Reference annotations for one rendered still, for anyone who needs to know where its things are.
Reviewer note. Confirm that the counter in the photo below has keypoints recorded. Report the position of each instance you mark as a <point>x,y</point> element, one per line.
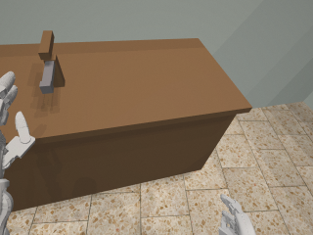
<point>121,113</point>

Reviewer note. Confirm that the robot left hand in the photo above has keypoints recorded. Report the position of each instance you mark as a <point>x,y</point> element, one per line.
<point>22,143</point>

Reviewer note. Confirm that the tap lever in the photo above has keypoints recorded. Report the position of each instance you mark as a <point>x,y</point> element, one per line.
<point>46,85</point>

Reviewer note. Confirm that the left robot forearm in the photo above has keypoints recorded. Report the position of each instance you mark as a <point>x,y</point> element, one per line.
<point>6,206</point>

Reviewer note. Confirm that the robot right hand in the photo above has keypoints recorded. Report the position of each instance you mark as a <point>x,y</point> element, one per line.
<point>240,223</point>

